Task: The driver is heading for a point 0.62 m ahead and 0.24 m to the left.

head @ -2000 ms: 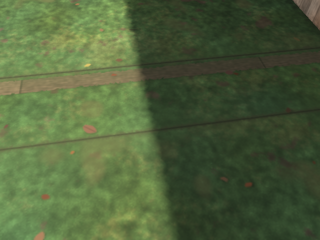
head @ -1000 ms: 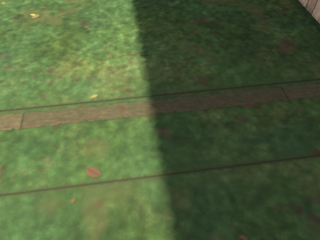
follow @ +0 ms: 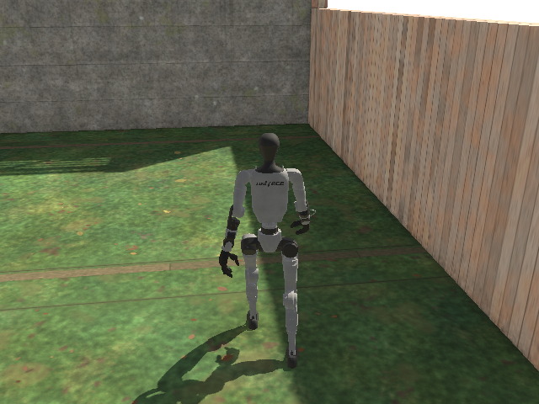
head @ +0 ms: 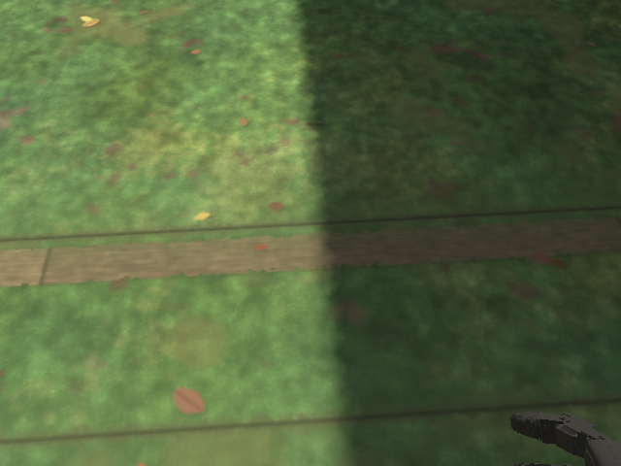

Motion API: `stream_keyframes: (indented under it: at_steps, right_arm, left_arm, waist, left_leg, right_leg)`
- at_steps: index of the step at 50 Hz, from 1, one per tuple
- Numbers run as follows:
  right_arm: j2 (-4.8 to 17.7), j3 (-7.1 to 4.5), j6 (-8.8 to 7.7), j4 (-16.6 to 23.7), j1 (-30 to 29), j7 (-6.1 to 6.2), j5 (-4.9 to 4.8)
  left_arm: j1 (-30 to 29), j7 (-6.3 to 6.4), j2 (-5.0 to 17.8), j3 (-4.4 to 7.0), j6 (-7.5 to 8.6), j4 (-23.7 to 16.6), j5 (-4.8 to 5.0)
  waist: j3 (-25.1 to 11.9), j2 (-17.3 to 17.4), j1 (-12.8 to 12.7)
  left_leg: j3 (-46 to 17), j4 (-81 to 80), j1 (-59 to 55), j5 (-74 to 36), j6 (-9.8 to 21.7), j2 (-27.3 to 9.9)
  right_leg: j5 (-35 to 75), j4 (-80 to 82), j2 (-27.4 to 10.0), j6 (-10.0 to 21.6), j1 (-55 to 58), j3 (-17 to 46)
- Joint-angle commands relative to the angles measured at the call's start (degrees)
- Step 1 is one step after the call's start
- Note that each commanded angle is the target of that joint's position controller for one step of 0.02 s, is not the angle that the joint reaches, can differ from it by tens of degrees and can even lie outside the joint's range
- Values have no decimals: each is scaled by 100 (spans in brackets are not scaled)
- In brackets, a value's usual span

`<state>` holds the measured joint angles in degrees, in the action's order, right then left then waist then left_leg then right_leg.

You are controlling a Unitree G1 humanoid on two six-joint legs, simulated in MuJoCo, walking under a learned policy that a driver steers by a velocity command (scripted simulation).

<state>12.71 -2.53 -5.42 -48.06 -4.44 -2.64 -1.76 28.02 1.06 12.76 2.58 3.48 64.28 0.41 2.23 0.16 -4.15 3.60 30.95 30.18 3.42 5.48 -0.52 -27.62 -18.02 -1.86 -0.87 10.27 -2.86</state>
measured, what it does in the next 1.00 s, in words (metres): walks ahead, turning left: right foot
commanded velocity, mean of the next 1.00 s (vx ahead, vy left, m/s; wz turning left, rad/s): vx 0.49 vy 0.00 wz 0.27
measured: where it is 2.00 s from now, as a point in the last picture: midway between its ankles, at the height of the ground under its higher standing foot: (313, 332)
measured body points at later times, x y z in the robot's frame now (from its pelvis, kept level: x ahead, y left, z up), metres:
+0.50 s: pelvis +0.29 +0.00 +0.02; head +0.31 +0.00 +0.47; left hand +0.49 +0.23 -0.08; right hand +0.24 -0.26 -0.12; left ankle +0.15 +0.11 -0.71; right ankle +0.47 -0.13 -0.69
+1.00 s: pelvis +0.56 +0.01 +0.02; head +0.58 +0.03 +0.47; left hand +0.47 +0.28 -0.12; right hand +0.82 -0.15 -0.08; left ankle +0.68 +0.19 -0.68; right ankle +0.47 -0.13 -0.71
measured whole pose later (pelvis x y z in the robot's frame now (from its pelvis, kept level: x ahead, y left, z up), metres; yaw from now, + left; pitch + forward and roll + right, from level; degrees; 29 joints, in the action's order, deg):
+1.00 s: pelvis +0.56 +0.01 +0.02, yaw +19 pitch +2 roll -3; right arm 14.0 -4.1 -1.6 -45.2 3.9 -2.5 -1.3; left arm 17.8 1.2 14.9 4.8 4.7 55.9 0.3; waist 1.4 1.7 -4.1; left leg 1.5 39.4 37.4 2.3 3.5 -5.9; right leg -19.1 -13.8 -0.7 -1.9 4.6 -16.0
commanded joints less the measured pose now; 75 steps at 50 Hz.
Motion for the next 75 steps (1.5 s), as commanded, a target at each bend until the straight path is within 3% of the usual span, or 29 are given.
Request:
stream_keyframes:
  at_steps: [1, 2, 3, 4, 5, 7, 14, 22, 25, 27, 28, 29, 30, 31, 32, 34, 38, 48, 51, 53, 54, 55, 56, 57, 58, 60, 64, 72, 75]
  right_arm:
    - [1799, -583, 40, -533, 2988, 103, 151]
    - [1436, -441, 44, -576, 2939, 85, 137]
    - [1127, -334, -5, -518, 2328, 71, 87]
    - [883, -253, -44, -382, 1757, 65, 95]
    - [689, -192, -89, -349, 1376, 31, 154]
    - [459, -125, -141, -403, 1162, -17, 229]
    - [852, -172, -110, -690, 2017, 256, 200]
    - [972, -223, 62, -924, 2925, 351, 55]
    - [1092, -297, 143, -878, 2808, 384, 43]
    - [893, -222, 163, -727, 2604, 363, 96]
    - [545, -121, 152, -506, 2693, 362, 183]
    - [11, 22, 33, -433, 3322, 333, 49]
    - [696, -144, -17, -495, 3009, 339, -90]
    - [894, -208, -33, -373, 2553, 346, -132]
    - [819, -223, -17, -350, 2343, 378, -91]
    - [621, -289, 115, -320, 2358, 367, -41]
    - [403, -296, 335, -63, 2077, 332, -13]
    - [360, -180, 303, 707, 367, -7, 44]
    - [571, -276, 306, 845, 536, -73, 98]
    - [1052, -542, 268, 485, 2008, -31, 114]
    - [1578, -696, 302, 341, 2603, 118, 164]
    - [2058, -659, 278, 480, 2247, 173, 293]
    - [1607, -532, 295, 541, 2644, 144, 270]
    - [1335, -448, 269, 462, 2329, 120, 240]
    - [1093, -391, 235, 478, 1925, 119, 132]
    - [829, -299, 224, 554, 1314, 141, 191]
    - [851, -279, 128, 418, 1112, 177, 318]
    - [766, -169, 306, 48, 1193, 318, 309]
    - [586, -75, 350, -101, 1290, 316, 203]
  left_arm:
    - [392, -64, 102, -86, 89, -485, -43]
    - [228, -115, 106, -97, 280, -415, 61]
    - [-430, -136, 604, 51, 394, -670, 234]
    - [-849, -101, 731, 74, 440, -806, 272]
    - [-1009, -40, 722, 120, 421, -819, 197]
    - [-712, 15, 497, 159, 241, -758, 103]
    - [-1929, 0, 504, 219, 126, -1247, -19]
    - [-3423, -232, 451, 100, 283, -1766, 65]
    - [-3059, -276, 740, 184, 375, -1761, 91]
    - [-1479, -210, 1242, 422, 426, -1365, 38]
    - [-499, -147, 1717, 541, 411, -1233, -72]
    - [-399, -187, 1855, 537, 364, -1179, -87]
    - [-660, -179, 1183, 363, 358, -1271, -57]
    - [-1071, -154, 888, 277, 352, -1348, -26]
    - [-1448, -161, 794, 238, 353, -1384, -59]
    - [-1778, -168, 583, 185, 362, -1340, -134]
    - [-1723, -93, 752, 269, 398, -1215, -123]
    - [-1084, 47, 1166, 410, 177, -1097, 9]
    - [-1158, 65, 1359, 457, 39, -1120, 75]
    - [-1309, 86, 1403, 436, -37, -1153, 109]
    - [-1196, 72, 1191, 352, 20, -1290, -49]
    - [-434, -45, 404, 85, 155, -1444, -180]
    - [-729, -106, 945, 183, 273, -1266, 63]
    - [-1225, -109, 997, 229, 277, -1385, 260]
    - [-1440, -46, 908, 203, 259, -1391, 180]
    - [-1406, 60, 969, 276, 75, -1288, 35]
    - [-1180, 160, 719, 267, -168, -1242, -38]
    - [-1981, 109, 719, 217, -284, -1346, -24]
    - [-1830, 69, 724, 196, -226, -1253, -149]
  waist:
    - [-2205, 883, 1200]
    - [-2563, 1218, 1191]
    - [-1510, 1026, 1062]
    - [-897, 565, 879]
    - [-523, 193, 656]
    - [-386, 414, 281]
    - [112, 228, 426]
    - [356, 227, 851]
    - [109, 469, 527]
    - [-957, 439, -233]
    - [-1958, -369, -428]
    - [-2660, -2022, -60]
    - [-2133, -1344, -155]
    - [-1344, -948, -124]
    - [-965, -470, 50]
    - [-510, -612, 359]
    - [-150, -418, 485]
    - [354, -229, 37]
    - [130, -456, 329]
    - [-705, -435, 1141]
    - [-1285, 320, 1281]
    - [-2203, 1566, 469]
    - [-3047, 598, 975]
    - [-2195, 501, 918]
    - [-1481, 182, 758]
    - [-973, 184, 378]
    - [-1001, 310, 74]
    - [-745, 548, 349]
    - [-628, 323, 175]
  left_leg:
    - [-3170, -264, -5549, 1639, 1385, -1808]
    - [-4947, -1507, -5523, 2294, 1498, -2228]
    - [-4187, -1642, -4692, 2343, 1131, -2007]
    - [-3287, -1737, -3688, 1803, 940, -1826]
    - [-2575, -1889, -2765, 1135, 820, -1603]
    - [-1789, -2154, -1844, 688, 687, -1236]
    - [-1101, -2602, -1916, 41, 761, -1119]
    - [-1080, -2088, -2846, -184, 608, -1223]
    - [-1332, -1527, -3054, -824, 462, -1375]
    - [-1000, 287, -2440, -1754, 161, -838]
    - [-582, 2268, -970, -151, -135, -229]
    - [-740, 3817, 724, 3058, -335, 420]
    - [-1230, 4453, 1221, 2919, -294, 32]
    - [-1063, 4474, 1437, 2378, -237, -223]
    - [-976, 4280, 1167, 1871, -239, -480]
    - [-1002, 3861, 658, 1375, -230, -763]
    - [-947, 3372, 899, 851, -307, -876]
    - [-199, 838, 1089, -258, -210, -606]
    - [219, 582, 309, 532, 37, -108]
    - [286, -146, -1758, -265, 331, 381]
    - [-794, -8, -3474, -2215, 614, -401]
    - [-3552, -14, -5254, -4034, 1868, -2199]
    - [-3783, -453, -5125, -3975, 1946, -2293]
    - [-2777, -501, -4574, -4074, 1677, -2037]
    - [-2171, -629, -3709, -3562, 1340, -1706]
    - [-1573, -1093, -2233, -3122, 1092, -1374]
    - [-993, -1386, -1520, -3392, 1068, -1190]
    - [-959, -1494, -1681, -1176, 735, -1046]
    - [-968, -1082, -1589, -196, 296, -753]
  right_leg:
    - [2619, -4902, 123, 165, -3937, 18]
    - [-320, -5959, 489, 242, -4617, 950]
    - [-106, -6343, 124, 381, -5203, 1016]
    - [432, -6160, -202, 470, -5152, 836]
    - [879, -5779, -450, 483, -4848, 731]
    - [1225, -5238, -719, 502, -4122, 773]
    - [2806, -3183, -786, 166, -5098, 601]
    - [3148, -1183, -295, 103, -4839, 428]
    - [2572, -894, -112, 229, -4010, 403]
    - [2507, -986, -163, 578, -1657, 413]
    - [2157, -1064, -1425, 990, 275, 1865]
    - [1257, -223, -2426, 1671, 1481, 4339]
    - [787, -24, -2170, 1440, 1062, 4065]
    - [1069, 39, -2008, 1166, 243, 3018]
    - [1499, 226, -1800, 1048, -578, 2416]
    - [1993, 622, -1486, 964, -1566, 1488]
    - [2662, 1035, -1454, 1117, -1911, 603]
    - [3329, 893, -1520, 883, -852, -768]
    - [5977, -112, -1555, 721, -575, -962]
    - [6613, -2055, -1212, 397, -1005, -1089]
    - [4307, -3782, -864, 44, -2408, -1117]
    - [-1217, -5922, 151, -298, -4492, -470]
    - [-1242, -6340, 118, -229, -4389, 654]
    - [-838, -6218, -142, -149, -4811, 575]
    - [-365, -5718, -384, -110, -4894, 495]
    - [163, -5208, -596, -113, -4142, 529]
    - [833, -4266, -520, -183, -3534, 530]
    - [1598, -1973, -359, -190, -2988, 477]
    - [2631, -575, -321, 8, -2168, 455]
